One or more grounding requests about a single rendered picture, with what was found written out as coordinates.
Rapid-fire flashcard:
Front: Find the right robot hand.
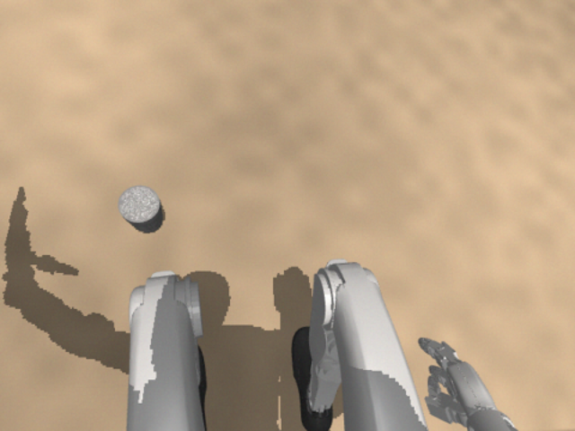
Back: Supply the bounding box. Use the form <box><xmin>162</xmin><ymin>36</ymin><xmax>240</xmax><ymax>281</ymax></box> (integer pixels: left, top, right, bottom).
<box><xmin>418</xmin><ymin>338</ymin><xmax>497</xmax><ymax>427</ymax></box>

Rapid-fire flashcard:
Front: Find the right robot arm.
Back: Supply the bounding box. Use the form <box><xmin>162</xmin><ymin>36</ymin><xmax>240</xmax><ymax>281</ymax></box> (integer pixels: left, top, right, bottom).
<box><xmin>466</xmin><ymin>409</ymin><xmax>518</xmax><ymax>431</ymax></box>

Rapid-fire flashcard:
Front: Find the right robot foot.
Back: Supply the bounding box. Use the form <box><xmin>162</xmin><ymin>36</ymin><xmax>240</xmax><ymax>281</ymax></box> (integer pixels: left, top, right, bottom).
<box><xmin>292</xmin><ymin>327</ymin><xmax>332</xmax><ymax>431</ymax></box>

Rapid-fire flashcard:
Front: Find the cup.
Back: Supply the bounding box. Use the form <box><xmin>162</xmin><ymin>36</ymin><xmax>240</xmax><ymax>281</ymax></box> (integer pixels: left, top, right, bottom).
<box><xmin>118</xmin><ymin>185</ymin><xmax>163</xmax><ymax>233</ymax></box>

